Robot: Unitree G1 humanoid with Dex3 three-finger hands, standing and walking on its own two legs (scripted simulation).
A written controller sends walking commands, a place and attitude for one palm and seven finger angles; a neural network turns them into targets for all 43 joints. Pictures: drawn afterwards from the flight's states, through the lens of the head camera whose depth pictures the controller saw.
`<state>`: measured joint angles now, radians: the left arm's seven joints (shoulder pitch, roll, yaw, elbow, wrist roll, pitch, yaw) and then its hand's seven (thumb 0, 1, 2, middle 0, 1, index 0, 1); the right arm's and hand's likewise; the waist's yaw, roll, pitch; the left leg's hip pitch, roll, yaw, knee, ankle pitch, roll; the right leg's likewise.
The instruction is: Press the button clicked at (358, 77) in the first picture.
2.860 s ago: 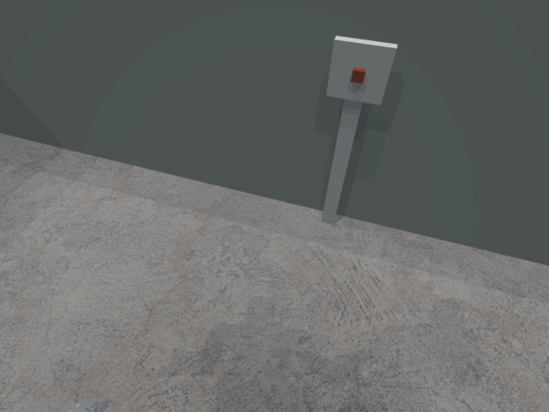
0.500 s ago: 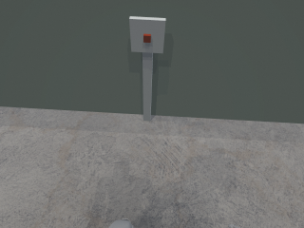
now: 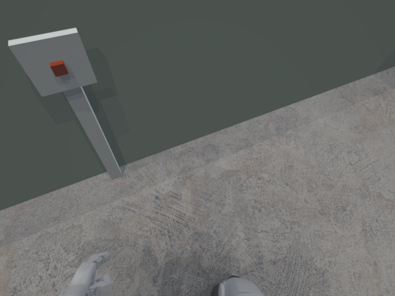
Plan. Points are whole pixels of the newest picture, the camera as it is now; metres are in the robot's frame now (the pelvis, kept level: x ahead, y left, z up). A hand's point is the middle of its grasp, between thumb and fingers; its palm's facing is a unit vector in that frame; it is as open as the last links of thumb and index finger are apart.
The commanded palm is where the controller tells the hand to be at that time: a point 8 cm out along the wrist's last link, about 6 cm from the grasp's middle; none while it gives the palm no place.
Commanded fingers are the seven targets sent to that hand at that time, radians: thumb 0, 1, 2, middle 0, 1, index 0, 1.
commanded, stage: walk to a spot facing it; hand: left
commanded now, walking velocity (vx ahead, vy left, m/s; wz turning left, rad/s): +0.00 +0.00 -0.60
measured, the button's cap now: (59, 67) +0.73 +0.43 +0.01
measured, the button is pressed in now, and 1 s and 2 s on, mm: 0 0 0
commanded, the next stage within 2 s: turn to face it in 1.72 s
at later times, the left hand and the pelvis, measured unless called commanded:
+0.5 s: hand (97, 282) +0.17 +0.23 -0.17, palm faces -0.21 -0.96 -0.17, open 7.4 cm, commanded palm none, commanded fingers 0.00 0.90 0.90 -0.20 -0.30 -0.20 -0.30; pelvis +0.05 +0.06 +0.01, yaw -17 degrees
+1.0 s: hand (145, 249) +0.24 +0.13 -0.15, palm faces -0.56 -0.79 -0.26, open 7.4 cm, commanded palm none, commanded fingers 0.00 0.90 0.90 -0.20 -0.30 -0.20 -0.30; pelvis +0.03 +0.03 +0.00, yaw -36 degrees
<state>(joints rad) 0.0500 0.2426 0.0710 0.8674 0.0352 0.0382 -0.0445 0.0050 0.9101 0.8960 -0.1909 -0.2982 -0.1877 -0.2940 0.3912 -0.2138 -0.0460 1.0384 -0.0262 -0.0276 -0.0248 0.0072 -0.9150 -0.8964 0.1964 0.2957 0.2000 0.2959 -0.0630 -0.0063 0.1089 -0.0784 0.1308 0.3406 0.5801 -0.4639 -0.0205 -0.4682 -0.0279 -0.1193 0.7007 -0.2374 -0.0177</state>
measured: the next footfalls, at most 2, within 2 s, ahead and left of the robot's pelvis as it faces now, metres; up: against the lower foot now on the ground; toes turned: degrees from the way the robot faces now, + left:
right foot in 0.02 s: +0.12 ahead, -0.10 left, +0.00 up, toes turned -7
left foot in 0.40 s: +0.14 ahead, +0.14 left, +0.00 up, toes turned -9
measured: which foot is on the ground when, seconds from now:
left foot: down 0.00-0.02, up 0.04-0.38, down 0.40-0.94, up 0.96-1.00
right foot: up 0.00-0.00, down 0.02-0.42, up 0.44-0.92, down 0.94-1.00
